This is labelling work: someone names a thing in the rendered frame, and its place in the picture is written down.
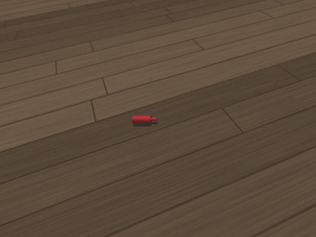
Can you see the bottle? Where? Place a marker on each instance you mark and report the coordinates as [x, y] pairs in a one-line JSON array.
[[143, 119]]

